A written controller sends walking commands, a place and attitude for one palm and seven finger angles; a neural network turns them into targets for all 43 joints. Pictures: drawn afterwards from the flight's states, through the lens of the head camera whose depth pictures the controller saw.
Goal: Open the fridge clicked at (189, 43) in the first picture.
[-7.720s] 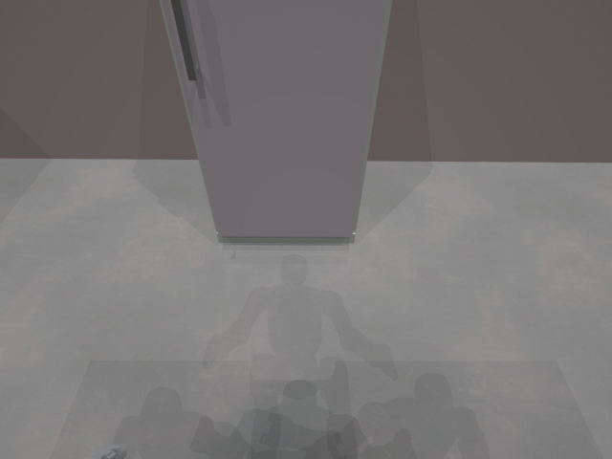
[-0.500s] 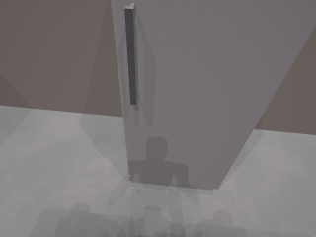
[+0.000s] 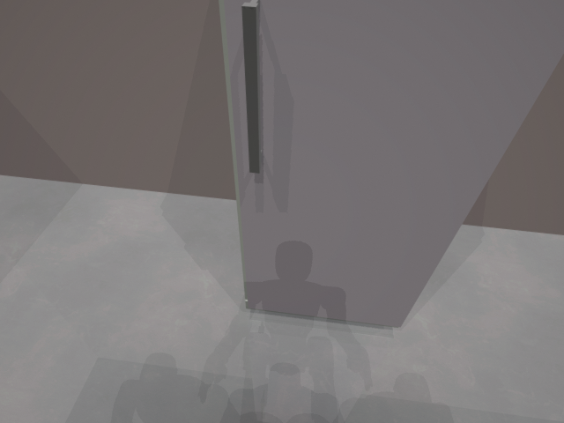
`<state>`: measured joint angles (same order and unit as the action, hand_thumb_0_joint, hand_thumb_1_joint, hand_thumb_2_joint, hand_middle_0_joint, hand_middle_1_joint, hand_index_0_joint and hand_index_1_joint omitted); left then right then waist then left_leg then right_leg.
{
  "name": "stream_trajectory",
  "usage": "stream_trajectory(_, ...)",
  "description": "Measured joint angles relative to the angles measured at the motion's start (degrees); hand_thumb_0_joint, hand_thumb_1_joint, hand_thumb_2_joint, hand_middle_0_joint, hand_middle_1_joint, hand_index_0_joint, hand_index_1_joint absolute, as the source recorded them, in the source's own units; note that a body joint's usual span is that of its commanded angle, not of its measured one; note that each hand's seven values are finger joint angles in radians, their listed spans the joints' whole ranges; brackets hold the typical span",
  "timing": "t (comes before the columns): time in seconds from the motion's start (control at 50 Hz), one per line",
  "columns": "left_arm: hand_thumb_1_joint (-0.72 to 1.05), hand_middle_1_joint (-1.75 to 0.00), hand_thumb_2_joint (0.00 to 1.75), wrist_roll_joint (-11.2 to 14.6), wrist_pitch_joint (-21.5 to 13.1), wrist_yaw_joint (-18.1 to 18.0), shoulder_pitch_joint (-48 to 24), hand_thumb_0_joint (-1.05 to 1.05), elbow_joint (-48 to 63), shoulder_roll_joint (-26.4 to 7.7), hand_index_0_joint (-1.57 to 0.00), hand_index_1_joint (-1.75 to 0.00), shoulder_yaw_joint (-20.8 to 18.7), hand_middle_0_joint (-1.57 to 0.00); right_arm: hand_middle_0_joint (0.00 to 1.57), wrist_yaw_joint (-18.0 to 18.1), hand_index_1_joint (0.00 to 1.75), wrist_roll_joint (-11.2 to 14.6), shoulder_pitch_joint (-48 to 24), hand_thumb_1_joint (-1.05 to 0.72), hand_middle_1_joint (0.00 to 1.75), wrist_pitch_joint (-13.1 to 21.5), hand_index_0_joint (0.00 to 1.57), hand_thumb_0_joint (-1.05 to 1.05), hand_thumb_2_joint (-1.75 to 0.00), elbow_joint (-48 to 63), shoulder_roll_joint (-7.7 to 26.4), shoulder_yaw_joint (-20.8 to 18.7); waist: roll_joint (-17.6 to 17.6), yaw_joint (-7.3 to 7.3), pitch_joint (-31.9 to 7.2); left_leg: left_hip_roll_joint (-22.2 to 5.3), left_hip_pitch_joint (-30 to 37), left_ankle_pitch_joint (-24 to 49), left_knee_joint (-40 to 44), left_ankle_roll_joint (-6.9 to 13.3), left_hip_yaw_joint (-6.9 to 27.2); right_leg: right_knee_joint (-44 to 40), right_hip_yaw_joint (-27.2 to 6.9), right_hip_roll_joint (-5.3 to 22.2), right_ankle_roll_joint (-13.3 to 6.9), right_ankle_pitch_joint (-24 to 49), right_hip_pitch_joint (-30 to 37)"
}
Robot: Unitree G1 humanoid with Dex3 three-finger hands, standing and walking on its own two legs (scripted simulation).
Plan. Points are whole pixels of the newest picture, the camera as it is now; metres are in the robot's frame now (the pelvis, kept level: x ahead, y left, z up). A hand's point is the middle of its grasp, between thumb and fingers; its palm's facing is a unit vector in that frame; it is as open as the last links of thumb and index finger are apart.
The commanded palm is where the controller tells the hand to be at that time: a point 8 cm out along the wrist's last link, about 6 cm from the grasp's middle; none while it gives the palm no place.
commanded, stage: look again from close up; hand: left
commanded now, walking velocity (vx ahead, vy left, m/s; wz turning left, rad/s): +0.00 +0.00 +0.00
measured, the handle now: (255, 96) +0.62 +0.09 +0.18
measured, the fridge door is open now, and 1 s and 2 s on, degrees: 0 0 0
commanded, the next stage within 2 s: shuffle to correct the standing spot in 1.72 s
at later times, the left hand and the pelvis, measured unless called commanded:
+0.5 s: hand out of the picture -0.04 +0.19 -0.18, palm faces +0.03 -0.98 -0.21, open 7.4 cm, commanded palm none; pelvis -0.04 +0.00 +0.00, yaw +0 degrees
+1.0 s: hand out of the picture -0.19 +0.26 -0.18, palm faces +0.01 -0.96 -0.28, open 7.4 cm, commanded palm none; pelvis -0.17 +0.05 -0.01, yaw -1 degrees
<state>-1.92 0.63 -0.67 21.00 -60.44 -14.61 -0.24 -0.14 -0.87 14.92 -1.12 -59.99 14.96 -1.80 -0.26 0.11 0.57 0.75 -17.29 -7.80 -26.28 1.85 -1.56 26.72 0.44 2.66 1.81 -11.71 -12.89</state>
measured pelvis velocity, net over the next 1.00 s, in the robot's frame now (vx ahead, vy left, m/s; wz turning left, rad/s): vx -0.17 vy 0.05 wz -0.03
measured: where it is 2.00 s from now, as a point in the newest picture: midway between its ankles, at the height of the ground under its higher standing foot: outside the picture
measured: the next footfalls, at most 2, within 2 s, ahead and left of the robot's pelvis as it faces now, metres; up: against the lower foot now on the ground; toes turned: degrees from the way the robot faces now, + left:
right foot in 0.88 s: -0.14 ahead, -0.04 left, +0.00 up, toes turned -6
left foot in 1.12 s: -0.16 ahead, +0.19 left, +0.00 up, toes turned -3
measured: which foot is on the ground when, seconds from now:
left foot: down 0.00-0.86, up 0.88-1.00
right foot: down 0.00-0.66, up 0.68-0.86, down 0.88-1.00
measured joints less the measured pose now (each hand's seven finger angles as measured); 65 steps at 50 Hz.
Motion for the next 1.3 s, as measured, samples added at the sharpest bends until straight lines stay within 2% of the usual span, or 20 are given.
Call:
stream_trajectory(0.14, 0.91, -0.30, 0.90, 0.15, -0.37, -0.12, -0.03, 0.01, -0.50, 1.81, -0.20, -0.30, 0.25, -0.20, 0.20, 0.18, 0.30, 0.08, -0.04, -0.91, 0.29, 0.20, 0.21, 0.01, -0.90, -0.85, -1.21, 0.11, 0.13, 0.01, 0.11, -0.44, -0.80, -0.10, -0.76, -0.42, 0.49, 0.28, 0.20, -0.58, -0.11, 0.87, -0.53)
stream_trajectory(0.4, 0.91, -0.30, 0.90, 0.08, 0.13, -0.09, -1.88, 0.01, 0.63, 3.05, -0.20, -0.30, -0.71, -0.20, 0.20, 0.54, 0.30, -0.24, 0.67, -0.91, 0.29, -0.40, 0.20, 0.01, -0.90, -1.20, -3.18, -0.32, 0.12, -0.44, 0.39, -0.39, -3.35, -4.03, -2.64, -0.83, 1.13, 1.93, 0.11, -0.97, -0.79, -2.60, -2.94)
stream_trajectory(0.54, 0.91, -0.30, 0.90, -0.03, 1.23, 0.08, -2.42, 0.00, 1.32, 2.84, -0.20, -0.30, -1.82, -0.20, 0.20, 0.67, 0.30, -0.48, 1.21, -0.91, 0.29, -1.17, 0.21, 0.01, -0.90, -0.70, -3.43, -1.04, -0.06, -0.82, 0.95, 0.16, -5.71, -8.66, -5.22, -0.86, 1.55, 3.30, 0.16, -0.69, -1.30, -5.35, -4.74)
stream_trajectory(0.62, 0.90, -0.30, 0.90, -0.12, 2.54, -0.02, -3.39, 0.01, 1.18, 2.48, -0.20, -0.30, -2.85, -0.20, 0.20, 0.84, 0.30, -0.60, 1.94, -0.91, 0.29, -1.33, 0.21, 0.00, -0.90, 0.26, -2.87, -2.09, -0.38, -1.62, 1.72, 0.19, -8.48, -12.97, -10.76, -1.31, 1.81, 5.38, 0.79, -0.32, -1.12, -4.78, -6.24)
stream_trajectory(0.66, 0.90, -0.30, 0.90, -0.09, 3.39, -0.23, -4.47, 0.01, 0.84, 1.90, -0.21, -0.30, -3.44, -0.20, 0.20, 0.90, 0.30, -0.64, 2.84, -0.91, 0.29, -0.86, 0.21, 0.00, -0.90, 1.07, -2.47, -2.61, -0.04, -2.41, 2.37, 0.01, -9.57, -11.97, -13.52, -0.55, 1.11, 10.12, 0.49, -0.11, -1.13, -7.44, -8.40)
stream_trajectory(0.72, 0.91, -0.30, 0.90, 0.44, 4.83, -0.32, -7.20, 0.01, 1.82, 0.81, -0.20, -0.30, -4.39, -0.20, 0.20, 1.51, 0.30, -0.90, 4.32, -0.91, 0.29, -1.03, 0.21, 0.00, -0.90, 1.22, -2.01, -2.54, -0.43, -3.65, 2.18, -0.68, -11.19, -2.69, -12.53, 0.84, 0.54, 30.93, -3.08, -3.76, -1.60, -13.66, -16.20)
stream_trajectory(0.76, 0.91, -0.30, 0.90, 0.16, 4.31, 0.03, -8.49, 0.01, 4.14, 0.44, -0.20, -0.30, -5.07, -0.20, 0.20, 1.62, 0.30, -1.06, 4.17, -0.91, 0.29, -2.50, 0.20, 0.00, -0.90, -0.47, -1.82, -2.06, -0.96, -2.97, 1.65, -0.83, -11.10, 2.23, -8.62, 0.90, 0.44, 42.39, -2.15, -5.44, -1.80, -12.92, -17.47)
stream_trajectory(0.78, 0.91, -0.30, 0.90, 0.16, 3.68, 0.11, -8.27, 0.01, 5.33, 0.58, -0.20, -0.30, -5.20, -0.20, 0.20, 1.69, 0.30, -1.32, 3.82, -0.91, 0.29, -3.23, 0.20, 0.00, -0.90, -1.30, -1.67, -1.90, -1.49, -2.26, 1.04, -1.09, -10.69, 3.68, -6.16, 0.73, 0.26, 43.11, -0.53, -5.98, -1.82, -13.35, -15.57)
stream_trajectory(0.8, 0.91, -0.30, 0.90, 0.28, 3.05, 0.10, -7.33, 0.01, 6.35, 0.87, -0.20, -0.30, -5.16, -0.20, 0.20, 1.87, 0.30, -1.62, 3.36, -0.91, 0.29, -3.81, 0.20, 0.01, -0.90, -1.88, -1.52, -1.81, -2.04, -1.58, 0.08, -1.30, -10.23, 4.19, -3.67, 0.65, -0.08, 40.03, 1.45, -6.31, -2.00, -14.74, -12.18)
stream_trajectory(0.84, 0.91, -0.30, 0.90, 0.72, 2.38, 0.12, -3.78, 0.00, 7.70, 1.26, -0.20, -0.30, -4.61, -0.20, 0.20, 2.40, 0.30, -2.13, 2.22, -0.91, 0.29, -4.46, 0.20, 0.01, -0.90, -1.65, -1.51, -1.93, -2.41, -0.55, -2.23, -0.90, -10.16, 1.77, -0.35, -1.00, -0.73, 24.48, 4.95, -6.61, -3.27, -19.82, -2.47)
stream_trajectory(0.86, 0.91, -0.30, 0.90, 0.84, 2.38, 0.09, -1.62, 0.00, 8.26, 0.94, -0.20, -0.30, -4.16, -0.20, 0.20, 2.73, 0.30, -1.95, 1.49, -0.91, 0.29, -4.56, 0.21, 0.01, -0.90, -0.75, -1.86, -2.04, -1.26, -0.01, -3.16, 0.26, -11.89, -4.11, -2.13, -2.53, -1.49, 14.24, 5.58, -5.99, -4.70, -20.83, 2.48)
stream_trajectory(0.88, 0.91, -0.30, 0.90, 0.62, 2.57, -0.34, -0.16, 0.00, 8.09, 0.87, -0.20, -0.30, -3.60, -0.20, 0.20, 3.13, 0.30, -1.58, 0.39, -0.91, 0.29, -4.64, 0.21, 0.01, -0.90, 0.55, -2.07, -2.32, -0.57, 0.54, -3.32, 1.51, -15.80, -10.61, -9.55, -3.90, -1.02, 8.64, 5.34, -5.24, -6.36, -17.74, 3.59)
stream_trajectory(0.9, 0.91, -0.30, 0.90, 0.35, 3.33, -0.80, 0.40, 0.00, 6.93, 1.43, -0.20, -0.30, -2.83, -0.20, 0.20, 3.34, 0.30, -1.26, -0.67, -0.91, 0.29, -4.73, 0.21, 0.01, -0.90, 1.81, -1.89, -2.72, -1.75, 0.20, -2.45, 2.38, -19.34, -13.28, -20.17, -4.19, 1.40, 8.92, 6.17, -5.38, -6.80, -13.52, 2.61)
stream_trajectory(0.94, 0.91, -0.30, 0.90, 0.18, 4.86, -1.04, 1.13, 0.00, 3.86, 1.86, -0.20, -0.30, -1.98, -0.20, 0.20, 2.68, 0.30, -0.76, -1.23, -0.91, 0.29, -4.87, 0.20, 0.01, -0.90, 3.90, -2.02, -3.02, -3.00, -1.29, -1.68, 3.77, -22.70, -12.00, -38.71, -4.31, 4.14, 9.52, 7.94, -5.37, -6.37, -10.36, 2.11)
stream_trajectory(0.98, 0.91, -0.30, 0.90, 0.14, 4.17, -1.28, 1.88, 0.00, 1.48, 1.68, -0.20, -0.30, -1.92, -0.20, 0.20, 1.36, 0.30, -0.42, -0.95, -0.91, 0.29, -4.08, 0.20, 0.01, -0.90, 4.64, -2.53, -2.58, -2.19, -1.30, -2.31, 2.57, -20.37, -8.83, -44.70, -3.86, 4.11, 7.52, 7.44, -4.95, -5.61, -8.34, 1.82)
stream_trajectory(1.02, 0.91, -0.30, 0.90, -0.01, 2.75, -1.46, 2.11, 0.01, 0.75, 1.70, -0.20, -0.30, -1.78, -0.20, 0.20, 0.71, 0.30, -0.22, -0.39, -0.91, 0.29, -2.96, 0.20, 0.01, -0.90, 5.09, -2.94, -2.22, -1.22, -0.94, -2.35, 0.41, -13.91, -8.91, -38.87, -3.45, 3.56, 4.83, 6.36, -4.45, -5.12, -5.89, 1.58)
stream_trajectory(1.08, 0.91, -0.30, 0.90, -0.23, 1.46, -1.04, 1.52, 0.01, 1.50, 2.06, -0.20, -0.30, -1.40, -0.20, 0.20, 0.71, 0.30, 0.04, 1.03, -0.91, 0.29, -1.60, 0.20, 0.00, -0.90, 4.65, -3.31, -1.65, -0.43, -0.03, -2.34, -1.99, -1.74, -12.88, -18.52, -2.59, 2.46, 3.16, 5.40, -3.52, -4.49, -3.40, -0.27)
stream_trajectory(1.12, 0.91, -0.30, 0.90, 0.12, 0.96, -0.55, 0.27, 0.01, 1.90, 2.53, -0.20, -0.30, -1.26, -0.20, 0.20, 0.92, 0.30, 0.15, 1.99, -0.91, 0.29, -0.49, 0.20, 0.00, -0.90, 3.48, -3.40, -1.12, -0.61, 0.20, -1.93, -2.40, 4.65, -12.17, -5.62, -1.98, 2.96, 4.33, 5.79, -2.94, -3.53, -3.05, -2.44)
stream_trajectory(1.2, 0.91, -0.30, 0.90, 0.69, 0.43, 0.23, -2.71, 0.01, 1.21, 2.86, -0.20, -0.30, -1.32, -0.20, 0.20, 1.23, 0.30, -0.27, 2.14, -0.91, 0.29, 0.02, 0.20, 0.00, -0.90, -0.10, -5.26, 0.67, 1.93, 1.59, 0.49, 0.30, 5.40, -6.78, -1.17, -1.02, 1.59, 1.56, 3.47, -0.91, -2.29, -0.74, -2.38)
stream_trajectory(1.3, 0.91, -0.30, 0.90, 0.59, 0.24, 0.11, -3.11, 0.01, -0.43, 3.72, -0.20, -0.30, -0.93, -0.20, 0.20, 1.30, 0.30, -0.29, 2.44, -0.91, 0.29, 0.12, 0.21, 0.01, -0.90, -2.36, -6.59, 1.44, 1.83, 1.07, 0.81, 1.10, 6.37, -4.02, 2.15, -0.51, 0.98, -1.70, 2.71, -0.30, -1.65, 2.77, -1.59)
